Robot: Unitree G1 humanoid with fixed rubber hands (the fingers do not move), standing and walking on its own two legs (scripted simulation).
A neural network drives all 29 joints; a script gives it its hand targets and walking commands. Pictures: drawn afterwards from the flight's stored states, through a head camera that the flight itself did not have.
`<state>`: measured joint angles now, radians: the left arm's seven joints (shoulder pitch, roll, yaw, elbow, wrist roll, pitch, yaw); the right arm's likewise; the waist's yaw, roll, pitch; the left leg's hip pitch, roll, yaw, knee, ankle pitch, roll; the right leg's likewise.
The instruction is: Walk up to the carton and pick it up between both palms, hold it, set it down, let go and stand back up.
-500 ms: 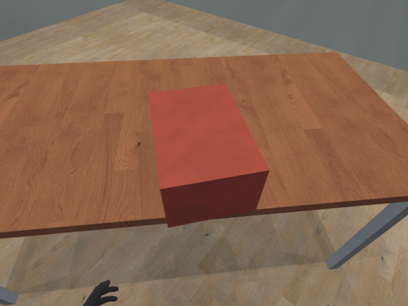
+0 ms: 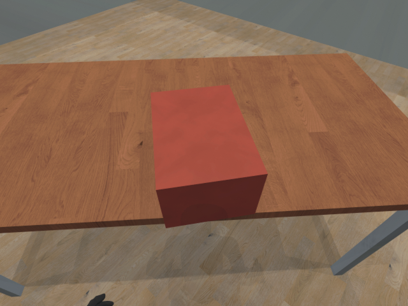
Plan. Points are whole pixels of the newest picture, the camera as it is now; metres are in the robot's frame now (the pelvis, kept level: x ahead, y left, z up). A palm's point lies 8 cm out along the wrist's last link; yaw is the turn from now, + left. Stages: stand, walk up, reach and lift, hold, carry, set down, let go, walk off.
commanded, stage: walk up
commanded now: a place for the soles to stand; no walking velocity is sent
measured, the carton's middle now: (200, 150) +0.46 +0.03 +0.03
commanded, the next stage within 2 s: reach and lift in 0.82 s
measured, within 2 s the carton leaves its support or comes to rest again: neither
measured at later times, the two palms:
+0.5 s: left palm out of the picture +0.09 +0.24 -0.11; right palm out of the picture +0.08 -0.27 -0.11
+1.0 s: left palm out of the picture +0.13 +0.24 -0.12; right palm out of the picture +0.15 -0.27 -0.12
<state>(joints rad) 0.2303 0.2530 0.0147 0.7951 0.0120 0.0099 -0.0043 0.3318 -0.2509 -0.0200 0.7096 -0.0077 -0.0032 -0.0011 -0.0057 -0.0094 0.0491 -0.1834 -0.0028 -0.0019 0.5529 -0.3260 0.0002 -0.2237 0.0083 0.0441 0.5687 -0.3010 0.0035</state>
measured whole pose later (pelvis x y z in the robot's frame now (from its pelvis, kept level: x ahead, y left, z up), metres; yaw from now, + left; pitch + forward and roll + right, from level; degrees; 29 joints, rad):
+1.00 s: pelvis -0.02 -0.03 -0.02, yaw +3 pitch -2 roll +0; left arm 0.08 0.28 0.08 0.57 0.03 0.31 0.01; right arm 0.04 -0.21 -0.07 0.89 -0.04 -0.16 0.04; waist 0.00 -0.04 0.14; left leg -0.33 0.02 -0.06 0.77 -0.40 -0.05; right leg -0.35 0.03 -0.02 0.78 -0.39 -0.04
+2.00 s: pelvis +0.00 -0.01 +0.02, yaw -1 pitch -4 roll +0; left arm 0.30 0.12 -0.02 0.17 -0.07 0.09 0.16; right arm 0.29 -0.28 -0.03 0.35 0.20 -0.09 0.14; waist 0.06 -0.02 0.02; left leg -0.05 0.03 0.01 0.33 -0.21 -0.02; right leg -0.10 0.03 0.05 0.35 -0.18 -0.02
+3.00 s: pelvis -0.01 -0.02 +0.02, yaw -2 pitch -1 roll +0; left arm -0.12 0.12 0.16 -0.01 -0.11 0.42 0.12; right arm -0.21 -0.36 0.06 0.28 0.38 0.11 0.00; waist 0.07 0.00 0.05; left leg -0.09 0.04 0.03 0.30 -0.18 -0.03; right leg -0.15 0.05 0.07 0.33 -0.15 -0.03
